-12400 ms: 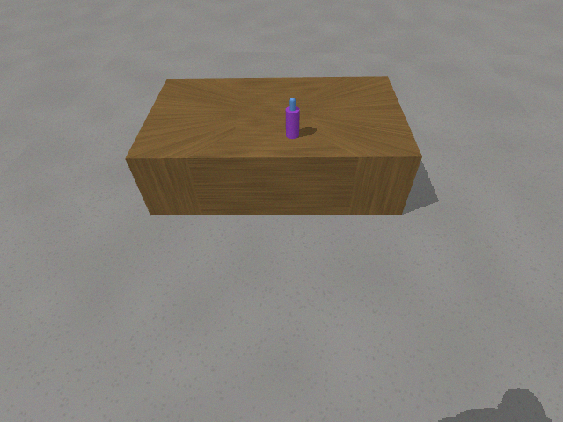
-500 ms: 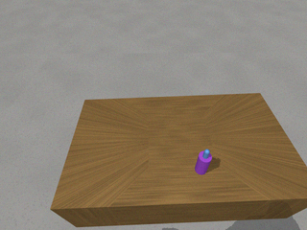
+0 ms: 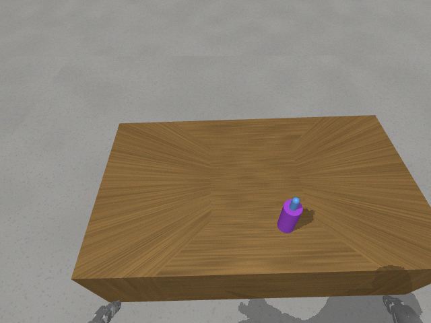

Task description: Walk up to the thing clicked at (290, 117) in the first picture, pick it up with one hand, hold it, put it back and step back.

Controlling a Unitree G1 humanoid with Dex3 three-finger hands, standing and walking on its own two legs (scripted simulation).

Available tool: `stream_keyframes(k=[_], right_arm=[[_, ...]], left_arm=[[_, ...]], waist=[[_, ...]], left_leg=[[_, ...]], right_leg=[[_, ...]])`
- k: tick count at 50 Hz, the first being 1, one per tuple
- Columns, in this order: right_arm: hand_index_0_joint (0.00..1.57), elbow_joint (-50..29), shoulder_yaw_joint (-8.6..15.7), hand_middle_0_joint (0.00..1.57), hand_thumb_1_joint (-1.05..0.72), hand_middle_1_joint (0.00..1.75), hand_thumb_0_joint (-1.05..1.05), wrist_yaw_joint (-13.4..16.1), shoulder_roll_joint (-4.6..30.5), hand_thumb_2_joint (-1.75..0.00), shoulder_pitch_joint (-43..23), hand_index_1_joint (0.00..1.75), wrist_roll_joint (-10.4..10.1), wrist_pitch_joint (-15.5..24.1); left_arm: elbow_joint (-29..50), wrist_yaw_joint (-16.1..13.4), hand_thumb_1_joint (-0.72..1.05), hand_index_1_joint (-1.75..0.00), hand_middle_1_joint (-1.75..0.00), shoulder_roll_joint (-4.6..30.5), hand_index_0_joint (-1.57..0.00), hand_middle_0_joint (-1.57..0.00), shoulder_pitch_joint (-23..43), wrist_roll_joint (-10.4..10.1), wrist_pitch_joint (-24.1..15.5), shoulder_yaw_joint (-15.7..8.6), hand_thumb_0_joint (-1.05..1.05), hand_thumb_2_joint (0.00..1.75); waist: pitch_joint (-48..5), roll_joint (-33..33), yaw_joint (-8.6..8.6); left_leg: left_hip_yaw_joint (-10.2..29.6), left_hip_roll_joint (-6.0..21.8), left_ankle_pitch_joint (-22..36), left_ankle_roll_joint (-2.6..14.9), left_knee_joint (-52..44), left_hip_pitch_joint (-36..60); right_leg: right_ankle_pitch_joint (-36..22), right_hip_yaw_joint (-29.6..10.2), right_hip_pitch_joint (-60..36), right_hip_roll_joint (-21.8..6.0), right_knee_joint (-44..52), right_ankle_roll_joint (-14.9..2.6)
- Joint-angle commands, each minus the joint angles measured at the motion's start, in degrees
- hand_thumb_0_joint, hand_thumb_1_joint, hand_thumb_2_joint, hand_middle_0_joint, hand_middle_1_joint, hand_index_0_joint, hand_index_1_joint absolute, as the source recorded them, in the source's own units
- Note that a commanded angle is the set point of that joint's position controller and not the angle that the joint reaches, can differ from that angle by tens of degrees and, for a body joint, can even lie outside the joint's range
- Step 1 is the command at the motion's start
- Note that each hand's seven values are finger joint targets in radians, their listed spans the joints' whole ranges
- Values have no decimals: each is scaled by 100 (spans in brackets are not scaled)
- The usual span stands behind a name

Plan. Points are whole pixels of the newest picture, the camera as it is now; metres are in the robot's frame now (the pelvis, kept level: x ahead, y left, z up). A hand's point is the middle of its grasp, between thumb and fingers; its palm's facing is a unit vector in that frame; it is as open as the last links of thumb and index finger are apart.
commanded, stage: go down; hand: right
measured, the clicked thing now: (290, 213) +0.50 -0.20 -0.31
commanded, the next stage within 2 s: none
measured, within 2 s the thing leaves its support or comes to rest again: neither
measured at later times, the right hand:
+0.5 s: hand out of the picture +0.16 -0.27 -0.13, palm faces +0.06 +0.94 -0.33, open 17.2 cm
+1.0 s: hand out of the picture +0.15 -0.28 -0.13, palm faces +0.07 +0.94 -0.33, open 17.3 cm
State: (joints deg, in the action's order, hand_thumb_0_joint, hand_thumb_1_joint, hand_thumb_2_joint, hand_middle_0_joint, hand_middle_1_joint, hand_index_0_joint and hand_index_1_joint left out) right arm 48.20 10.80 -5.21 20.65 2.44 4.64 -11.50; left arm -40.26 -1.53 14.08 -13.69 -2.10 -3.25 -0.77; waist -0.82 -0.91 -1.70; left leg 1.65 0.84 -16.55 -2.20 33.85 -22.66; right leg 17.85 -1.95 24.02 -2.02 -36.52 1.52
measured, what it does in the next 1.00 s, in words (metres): stands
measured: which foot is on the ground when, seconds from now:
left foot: down 0.00-1.00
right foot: down 0.00-1.00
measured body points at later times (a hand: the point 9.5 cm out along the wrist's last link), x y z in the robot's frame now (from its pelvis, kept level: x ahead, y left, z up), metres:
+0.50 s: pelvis +0.02 +0.00 -0.03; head +0.07 -0.01 +0.41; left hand +0.18 +0.26 -0.12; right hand +0.16 -0.32 -0.11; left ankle +0.01 +0.15 -0.73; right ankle +0.01 -0.13 -0.73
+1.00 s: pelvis +0.01 +0.00 -0.05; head +0.05 -0.02 +0.40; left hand +0.17 +0.25 -0.12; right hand +0.15 -0.33 -0.10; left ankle +0.01 +0.15 -0.73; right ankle +0.01 -0.13 -0.73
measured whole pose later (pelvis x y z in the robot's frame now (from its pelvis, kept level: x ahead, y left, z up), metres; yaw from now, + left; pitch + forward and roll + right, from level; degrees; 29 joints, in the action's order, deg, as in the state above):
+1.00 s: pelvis +0.01 +0.00 -0.05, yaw -2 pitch +12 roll +3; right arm 9.2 12.6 -6.9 22.5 21.5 0.2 -28.2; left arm -33.7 -9.4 13.3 -15.4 -1.3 -11.2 0.6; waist -8.2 -2.1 -2.3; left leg -1.3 0.3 -27.4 -2.4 53.5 -37.9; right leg 29.1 -5.6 41.5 -2.0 -58.6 1.7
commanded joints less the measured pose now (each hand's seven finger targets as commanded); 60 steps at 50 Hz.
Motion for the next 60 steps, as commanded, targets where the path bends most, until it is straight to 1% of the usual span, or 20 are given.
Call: stream_keyframes(k=[1,11,12,17,22,23,25,28,33,34,36,37,39,46,47,51,53,55,59,60], right_arm=[[5,-1264,354,5,45,5,0,-50,1284,-5,-251,5,4,-58],[5,-2472,442,6,52,4,0,46,1170,-2,656,4,-106,-371],[5,-2966,590,6,52,4,0,52,1440,-2,490,4,-90,-405],[6,-3000,427,7,48,4,0,-82,1156,-1,1199,4,-223,-818],[6,-3491,520,7,49,4,0,-143,1229,-2,1335,4,-294,-1099],[6,-3872,714,6,50,4,0,-110,1512,-2,1241,4,-277,-1097],[6,-3620,464,6,50,4,0,-155,1146,-2,1610,4,-287,-1202],[5,-4081,694,6,51,5,0,-105,1390,-3,1480,5,-293,-1246],[6,-4475,821,6,50,4,0,-70,1498,-2,1597,4,-323,-1315],[6,-4267,623,6,51,4,0,-94,1243,-3,1793,4,-321,-1363],[6,-4480,805,6,51,4,0,-74,1437,-3,1746,4,-340,-1391],[6,-4329,605,6,50,5,0,-119,1196,-3,1860,5,-352,-1430],[6,-4635,836,6,51,5,0,-92,1495,-3,1714,5,-358,-1414],[5,-4703,630,5,51,5,0,-122,1240,-4,1903,5,-399,-1512],[5,-5073,858,5,52,5,0,-94,1529,-4,1684,5,-401,-1461],[5,-4591,642,5,51,5,0,-121,1164,-4,2017,5,-442,-1540],[5,-5077,925,5,52,5,0,-91,1587,-4,1714,5,-441,-1473],[5,-4880,722,5,50,5,0,-115,1337,-4,1908,5,-432,-1505],[5,-5066,946,5,50,5,0,-95,1570,-5,1841,5,-462,-1460],[5,-4881,790,5,48,5,0,-132,1370,-4,1955,5,-478,-1486]], left_arm=[[816,-124,88,-30,-30,1018,-20,-20,193,36,-389,-347,0,90],[975,-412,88,-30,-29,894,-18,-19,106,98,-637,-277,0,92],[980,-460,87,-30,-29,970,-18,-19,37,104,-641,-345,0,92],[1130,-579,87,-30,-29,892,-18,-19,93,74,-662,-281,0,92],[1269,-643,89,-30,-30,857,-19,-19,131,51,-748,-250,0,90],[1293,-669,89,-30,-30,832,-19,-19,128,61,-761,-236,0,90],[1316,-685,90,-30,-29,810,-19,-19,98,63,-784,-224,0,90],[1348,-717,89,-30,-30,829,-19,-19,45,79,-848,-246,0,90],[1429,-778,90,-30,-30,820,-19,-19,4,90,-929,-254,0,90],[1446,-779,90,-30,-30,785,-19,-19,22,89,-949,-214,0,90],[1443,-807,89,-30,-30,790,-19,-19,0,95,-973,-224,0,90],[1475,-814,90,-30,-30,784,-19,-19,56,82,-998,-202,0,90],[1435,-857,90,-30,-30,825,-20,-19,-14,97,-1016,-228,0,89],[1473,-883,90,-30,-30,807,-20,-20,24,97,-1122,-212,0,89],[1504,-895,90,-30,-30,806,-20,-20,-19,110,-1130,-218,0,89],[1489,-915,90,-30,-30,766,-20,-20,61,102,-1194,-166,0,89],[1494,-937,90,-30,-30,802,-20,-20,29,105,-1205,-193,0,89],[1498,-956,90,-30,-30,776,-20,-20,70,111,-1229,-168,0,89],[1505,-982,90,-30,-30,784,-20,-20,62,109,-1259,-178,0,90],[1466,-980,90,-30,-30,792,-19,-19,55,101,-1260,-170,0,89]], waist=[[-757,-178,69],[-1512,-343,23],[-1652,-487,20],[-1418,-276,1],[-1335,-318,-3],[-1442,-531,60],[-1429,-264,-35],[-1633,-534,7],[-1679,-457,0],[-1592,-351,-20],[-1647,-434,-18],[-1509,-311,-68],[-1544,-533,3],[-1423,-498,-46],[-1562,-665,4],[-1248,-439,-39],[-1429,-676,47],[-1303,-466,-48],[-1393,-620,59],[-1268,-511,-14]], left_leg=[[-452,-242,338,237,-130,-66],[-442,-186,877,208,673,-395],[-417,-166,1006,210,709,-417],[-480,-189,948,194,835,-546],[-508,-190,821,187,921,-698],[-489,-164,841,199,955,-679],[-528,-199,938,195,1073,-758],[-544,-194,968,208,1211,-824],[-560,-193,841,198,1225,-866],[-574,-202,743,197,1253,-932],[-543,-176,820,192,1224,-900],[-550,-196,669,193,1226,-1008],[-547,-175,669,201,1233,-982],[-624,-223,274,222,1290,-1215],[-601,-199,355,226,1271,-1108],[-643,-224,42,212,1264,-1255],[-638,-212,40,228,1272,-1203],[-629,-223,-61,213,1239,-1278],[-624,-210,-2,219,1230,-1181],[-642,-229,-101,219,1256,-1292]], right_leg=[[-583,172,-148,149,305,-160],[-1230,80,60,143,-594,-143],[-1332,92,41,156,-685,-145],[-1300,38,389,146,-870,-150],[-1105,19,644,163,-994,-167],[-1131,27,588,162,-1037,-161],[-1354,-29,614,134,-1125,-166],[-1514,-61,566,114,-1214,-134],[-1246,-66,698,135,-1275,-156],[-1182,-84,784,126,-1272,-162],[-1123,-50,795,146,-1331,-181],[-985,-66,857,140,-1310,-182],[-962,-48,851,155,-1322,-165],[-659,-140,957,115,-1228,-152],[-701,-111,882,138,-1255,-146],[-367,-142,1101,127,-1209,-166],[-386,-139,1010,128,-1178,-149],[-224,-122,1065,128,-1205,-179],[-297,-104,1058,155,-1220,-159],[-195,-127,1101,134,-1190,-164]])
